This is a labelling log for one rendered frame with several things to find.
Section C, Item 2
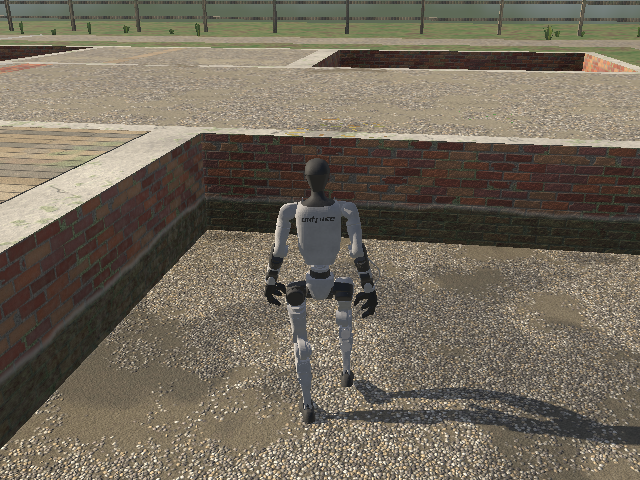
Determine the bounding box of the robot right forearm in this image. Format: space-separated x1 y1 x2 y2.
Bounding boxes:
354 243 375 293

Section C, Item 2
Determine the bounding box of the right robot hand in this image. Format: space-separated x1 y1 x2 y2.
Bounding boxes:
354 290 378 318

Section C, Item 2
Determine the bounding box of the humanoid robot torso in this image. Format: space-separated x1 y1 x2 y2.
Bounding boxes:
295 197 342 300

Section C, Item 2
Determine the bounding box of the robot left forearm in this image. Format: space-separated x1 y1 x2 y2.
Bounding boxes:
265 243 283 285

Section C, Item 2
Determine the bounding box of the left robot hand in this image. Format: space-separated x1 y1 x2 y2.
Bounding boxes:
264 282 286 306

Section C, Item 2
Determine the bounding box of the right robot upper arm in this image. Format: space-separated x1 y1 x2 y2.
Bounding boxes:
339 201 364 258

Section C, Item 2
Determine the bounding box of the left robot upper arm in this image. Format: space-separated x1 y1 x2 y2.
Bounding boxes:
273 202 297 258

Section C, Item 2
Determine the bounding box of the right robot thigh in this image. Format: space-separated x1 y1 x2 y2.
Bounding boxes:
333 277 354 327

